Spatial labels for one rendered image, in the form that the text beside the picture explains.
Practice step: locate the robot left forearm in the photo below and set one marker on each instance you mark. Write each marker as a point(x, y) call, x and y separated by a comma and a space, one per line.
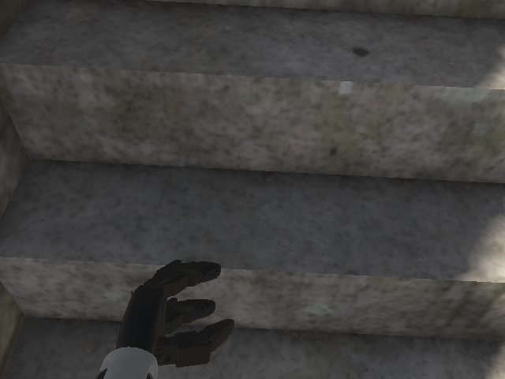
point(129, 363)

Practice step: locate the left robot hand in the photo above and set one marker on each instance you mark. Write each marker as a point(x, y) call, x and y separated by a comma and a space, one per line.
point(149, 316)

